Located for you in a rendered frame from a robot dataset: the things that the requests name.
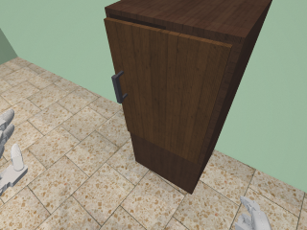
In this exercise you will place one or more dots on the robot left hand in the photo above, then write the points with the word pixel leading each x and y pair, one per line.
pixel 13 173

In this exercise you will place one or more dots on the robot right hand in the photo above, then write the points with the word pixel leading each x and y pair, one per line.
pixel 258 219

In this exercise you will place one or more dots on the handle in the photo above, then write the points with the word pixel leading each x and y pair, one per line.
pixel 117 87

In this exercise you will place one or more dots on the cupboard door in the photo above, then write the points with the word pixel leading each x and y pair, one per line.
pixel 172 81

